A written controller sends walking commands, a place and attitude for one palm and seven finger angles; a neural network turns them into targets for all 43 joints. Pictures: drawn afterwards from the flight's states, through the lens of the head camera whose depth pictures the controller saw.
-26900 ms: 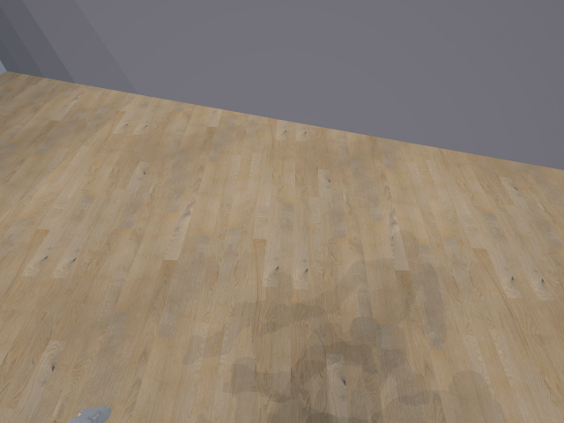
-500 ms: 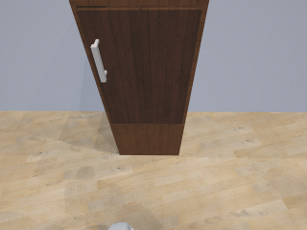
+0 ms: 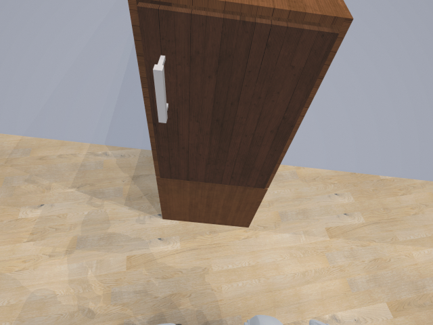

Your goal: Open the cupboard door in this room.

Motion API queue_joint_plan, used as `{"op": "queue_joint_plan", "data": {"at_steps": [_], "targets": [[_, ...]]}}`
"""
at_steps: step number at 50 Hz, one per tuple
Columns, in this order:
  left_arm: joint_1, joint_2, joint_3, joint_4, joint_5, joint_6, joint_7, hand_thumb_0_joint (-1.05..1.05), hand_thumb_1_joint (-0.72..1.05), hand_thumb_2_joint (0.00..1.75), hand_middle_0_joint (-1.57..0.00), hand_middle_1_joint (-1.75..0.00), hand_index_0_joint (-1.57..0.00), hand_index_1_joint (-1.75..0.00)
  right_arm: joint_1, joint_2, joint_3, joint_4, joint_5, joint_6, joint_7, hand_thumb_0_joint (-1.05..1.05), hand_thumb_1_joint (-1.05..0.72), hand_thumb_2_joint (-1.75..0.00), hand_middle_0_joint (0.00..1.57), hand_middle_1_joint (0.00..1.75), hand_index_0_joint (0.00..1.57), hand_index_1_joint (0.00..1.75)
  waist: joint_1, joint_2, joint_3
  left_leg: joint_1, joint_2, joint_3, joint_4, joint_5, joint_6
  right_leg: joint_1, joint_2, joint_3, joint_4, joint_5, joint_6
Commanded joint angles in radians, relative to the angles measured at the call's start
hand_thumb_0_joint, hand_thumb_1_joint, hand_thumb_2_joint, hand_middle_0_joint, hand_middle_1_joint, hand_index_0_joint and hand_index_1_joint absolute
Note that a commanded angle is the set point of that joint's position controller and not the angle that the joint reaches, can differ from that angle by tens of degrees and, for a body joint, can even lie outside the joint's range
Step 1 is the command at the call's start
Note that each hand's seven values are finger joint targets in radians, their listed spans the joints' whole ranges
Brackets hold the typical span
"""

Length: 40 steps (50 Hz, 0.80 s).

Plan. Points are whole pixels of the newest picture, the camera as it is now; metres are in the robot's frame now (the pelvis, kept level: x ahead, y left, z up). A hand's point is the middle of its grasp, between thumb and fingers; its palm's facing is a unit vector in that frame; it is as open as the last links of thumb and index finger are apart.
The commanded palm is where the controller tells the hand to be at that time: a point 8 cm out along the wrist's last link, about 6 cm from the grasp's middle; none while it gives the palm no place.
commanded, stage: come to a stop and stand still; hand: left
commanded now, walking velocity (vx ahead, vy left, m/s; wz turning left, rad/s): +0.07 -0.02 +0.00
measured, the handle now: (162, 91) +0.58 +0.18 +0.06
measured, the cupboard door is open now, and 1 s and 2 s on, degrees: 0 0 0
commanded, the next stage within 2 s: look again from close up in 1.04 s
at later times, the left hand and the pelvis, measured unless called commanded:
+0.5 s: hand out of the picture -0.01 +0.13 -0.17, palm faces +0.05 -0.98 -0.21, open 7.3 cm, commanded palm none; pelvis -0.01 -0.05 +0.00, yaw +1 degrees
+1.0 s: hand out of the picture +0.02 +0.19 -0.18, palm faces +0.00 -0.97 -0.26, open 7.4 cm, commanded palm none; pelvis -0.01 -0.01 -0.01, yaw +0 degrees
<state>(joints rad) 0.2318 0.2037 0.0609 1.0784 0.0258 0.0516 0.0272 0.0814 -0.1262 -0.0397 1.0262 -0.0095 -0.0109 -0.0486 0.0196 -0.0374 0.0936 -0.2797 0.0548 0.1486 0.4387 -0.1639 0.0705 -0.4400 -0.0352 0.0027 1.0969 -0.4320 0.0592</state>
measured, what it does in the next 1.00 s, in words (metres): steps on the spot: right foot, then left foot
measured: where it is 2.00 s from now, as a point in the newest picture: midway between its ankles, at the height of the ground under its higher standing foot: outside the picture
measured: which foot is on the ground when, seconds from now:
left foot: down 0.00-0.28, up 0.30-0.50, down 0.52-1.00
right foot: up 0.00-0.22, down 0.24-1.00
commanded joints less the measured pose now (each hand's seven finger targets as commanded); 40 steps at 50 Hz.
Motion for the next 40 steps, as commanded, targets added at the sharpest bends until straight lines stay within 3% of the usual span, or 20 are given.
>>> {"op": "queue_joint_plan", "data": {"at_steps": [1,6,9,10,11,12,13,14,17,21,24,25,26,27,28,30,31,32,35,40], "targets": [[0.107,0.036,0.015,-0.051,-0.002,0.005,-0.003,0.0,0.9,0.9,-0.2,-0.3,-0.2,-0.3,0.102,-0.182,-0.045,-0.025,-0.007,0.001,0.004,0.0,-0.9,-0.9,0.2,0.3,0.2,0.3,-0.012,0.191,-0.143,0.081,0.251,-0.193,-0.153,0.274,0.092,0.006,-0.024,0.013,-0.002,0.043,0.007],[0.043,0.009,-0.017,-0.061,-0.005,-0.018,-0.007,0.0,0.9,0.9,-0.2,-0.3,-0.2,-0.3,0.12,-0.195,-0.052,-0.004,-0.018,0.009,0.025,0.0,-0.9,-0.9,0.2,0.3,0.2,0.3,-0.036,0.228,-0.121,0.046,0.224,-0.264,-0.221,-0.151,0.073,0.133,-0.025,-0.051,-0.357,-0.029,-0.02],[0.142,0.025,-0.025,-0.012,-0.006,-0.042,-0.002,0.0,0.9,0.9,-0.2,-0.3,-0.2,-0.3,0.12,-0.201,-0.053,0.013,-0.009,0.013,0.032,0.0,-0.9,-0.9,0.2,0.3,0.2,0.3,0.013,0.181,-0.118,-0.026,0.159,-0.221,-0.174,-0.27,0.01,0.327,-0.009,-0.097,-0.678,0.14,-0.034],[0.153,0.062,-0.026,-0.004,-0.002,-0.053,0.003,0.0,0.9,0.9,-0.2,-0.3,-0.2,-0.3,0.147,-0.159,-0.044,0.026,0.0,0.013,0.038,0.0,-0.9,-0.9,0.2,0.3,0.2,0.3,0.013,0.096,-0.1,-0.073,0.099,-0.177,-0.101,-0.259,-0.036,0.389,-0.047,-0.047,-0.793,0.177,-0.041],[0.116,0.11,-0.028,-0.016,0.001,-0.064,0.008,0.0,0.9,0.9,-0.2,-0.3,-0.2,-0.3,0.164,-0.095,-0.027,0.017,0.011,0.017,0.041,0.0,-0.9,-0.9,0.2,0.3,0.2,0.3,-0.012,-0.069,-0.049,-0.117,0.031,-0.114,0.0,-0.266,-0.088,0.313,-0.207,0.15,-0.893,0.01,-0.095],[0.066,0.16,-0.025,-0.042,-0.003,-0.062,0.006,0.0,0.9,0.9,-0.2,-0.3,-0.2,-0.3,0.147,-0.078,-0.015,-0.001,0.006,0.023,0.05,0.0,-0.9,-0.9,0.2,0.3,0.2,0.3,-0.018,-0.141,0.016,-0.09,-0.002,-0.095,0.043,-0.245,-0.1,0.159,-0.307,0.236,-0.98,-0.126,-0.145],[0.035,0.179,-0.013,-0.058,-0.006,-0.068,0.007,0.0,0.9,0.9,-0.2,-0.3,-0.2,-0.3,0.125,-0.106,-0.019,-0.008,-0.004,0.034,0.052,0.0,-0.9,-0.9,0.2,0.3,0.2,0.3,-0.002,-0.215,0.049,-0.081,0.002,-0.109,0.111,-0.223,-0.101,0.074,-0.316,0.296,-1.023,-0.187,-0.164],[0.013,0.169,-0.012,-0.059,-0.006,-0.069,0.009,0.0,0.9,0.9,-0.2,-0.3,-0.2,-0.3,0.127,-0.119,-0.022,-0.005,-0.007,0.038,0.052,0.0,-0.9,-0.9,0.2,0.3,0.2,0.3,-0.005,-0.244,0.089,-0.086,0.002,-0.13,0.162,-0.203,-0.096,0.055,-0.3,0.286,-1.019,-0.143,-0.17],[-0.003,0.137,-0.013,-0.065,-0.009,-0.07,0.007,0.0,0.9,0.9,-0.2,-0.3,-0.2,-0.3,0.213,-0.118,-0.019,0.031,-0.005,0.031,0.051,0.0,-0.9,-0.9,0.2,0.3,0.2,0.3,-0.025,-0.155,0.028,-0.077,-0.008,-0.119,0.21,-0.158,-0.099,0.171,-0.253,0.15,-0.897,0.151,-0.169],[0.053,0.125,-0.004,-0.043,-0.006,-0.071,0.009,0.0,0.9,0.9,-0.2,-0.3,-0.2,-0.3,0.202,-0.111,-0.016,0.019,-0.001,0.027,0.043,0.0,-0.9,-0.9,0.2,0.3,0.2,0.3,0.0,-0.13,-0.01,-0.083,-0.013,-0.113,0.218,-0.182,-0.104,0.241,-0.257,0.122,-0.814,0.388,-0.178],[0.057,0.117,-0.002,-0.023,-0.01,-0.067,0.012,0.0,0.9,0.9,-0.2,-0.3,-0.2,-0.3,0.246,-0.102,-0.012,0.034,0.001,0.014,0.033,0.0,-0.9,-0.9,0.2,0.3,0.2,0.3,-0.015,-0.129,-0.069,0.052,-0.021,-0.099,0.011,-0.064,-0.103,0.25,-0.221,0.094,-0.714,0.481,-0.149],[0.055,0.102,-0.004,-0.022,-0.013,-0.063,0.011,0.0,0.9,0.9,-0.2,-0.3,-0.2,-0.3,0.266,-0.112,-0.01,0.047,0.002,0.006,0.031,0.0,-0.9,-0.9,0.2,0.3,0.2,0.3,-0.016,-0.084,-0.099,0.118,0.001,-0.126,-0.027,0.063,-0.09,0.233,-0.172,0.057,-0.667,0.444,-0.119],[0.147,0.068,-0.02,-0.004,-0.006,-0.086,0.055,0.0,0.9,0.9,-0.2,-0.3,-0.2,-0.3,0.189,-0.144,0.0,-0.035,-0.004,-0.014,0.035,0.0,-0.9,-0.9,0.2,0.3,0.2,0.3,0.006,0.01,-0.085,0.061,0.043,-0.114,0.161,0.071,-0.091,0.24,-0.147,0.098,-0.64,0.695,-0.103],[0.097,0.132,-0.005,-0.056,0.002,-0.098,0.05,0.0,0.9,0.9,-0.2,-0.3,-0.2,-0.3,0.279,-0.103,0.004,-0.05,-0.007,-0.005,0.038,0.0,-0.9,-0.9,0.2,0.3,0.2,0.3,-0.039,-0.027,-0.157,0.005,0.018,-0.115,0.124,-0.127,-0.075,0.285,-0.193,0.105,-0.644,0.562,-0.125],[0.068,0.111,-0.011,-0.067,-0.004,-0.095,0.043,0.0,0.9,0.9,-0.2,-0.3,-0.2,-0.3,0.296,-0.105,0.013,-0.043,-0.005,-0.006,0.038,0.0,-0.9,-0.9,0.2,0.3,0.2,0.3,-0.049,0.021,-0.173,0.029,0.024,-0.137,0.07,-0.074,-0.069,0.265,-0.162,0.062,-0.594,0.406,-0.125],[0.081,0.077,-0.024,-0.076,-0.007,-0.078,0.029,0.0,0.9,0.9,-0.2,-0.3,-0.2,-0.3,0.282,-0.15,0.013,-0.053,-0.009,-0.024,0.04,0.0,-0.9,-0.9,0.2,0.3,0.2,0.3,-0.023,0.312,-0.171,0.063,0.089,-0.23,0.025,0.31,-0.027,0.234,-0.052,-0.049,-0.491,0.21,-0.086],[0.096,0.068,-0.031,-0.065,-0.009,-0.073,0.027,0.0,0.9,0.9,-0.2,-0.3,-0.2,-0.3,0.267,-0.161,0.012,-0.057,-0.007,-0.023,0.031,0.0,-0.9,-0.9,0.2,0.3,0.2,0.3,-0.014,0.32,-0.158,0.086,0.114,-0.245,0.016,0.424,-0.002,0.221,-0.024,-0.064,-0.496,0.126,-0.077],[0.104,0.053,-0.037,-0.059,-0.01,-0.071,0.025,0.0,0.9,0.9,-0.2,-0.3,-0.2,-0.3,0.262,-0.169,0.012,-0.065,-0.006,-0.021,0.023,0.0,-0.9,-0.9,0.2,0.3,0.2,0.3,-0.011,0.252,-0.148,0.094,0.118,-0.237,0.03,0.438,0.01,0.222,-0.017,-0.064,-0.519,0.11,-0.078],[0.085,0.056,-0.042,-0.056,-0.007,-0.069,0.018,0.0,0.9,0.9,-0.2,-0.3,-0.2,-0.3,0.24,-0.159,0.015,-0.079,-0.004,-0.017,0.021,0.0,-0.9,-0.9,0.2,0.3,0.2,0.3,-0.016,0.057,-0.062,0.033,0.065,-0.191,0.035,0.247,-0.017,0.224,-0.048,-0.028,-0.575,0.264,-0.082],[0.077,0.079,-0.041,-0.064,-0.005,-0.057,0.013,0.0,0.9,0.9,-0.2,-0.3,-0.2,-0.3,0.211,-0.175,0.014,-0.068,-0.007,-0.019,0.025,0.0,-0.9,-0.9,0.2,0.3,0.2,0.3,-0.012,0.079,-0.032,0.024,0.054,-0.192,-0.034,0.109,-0.022,0.214,-0.054,-0.023,-0.589,0.227,-0.066]]}}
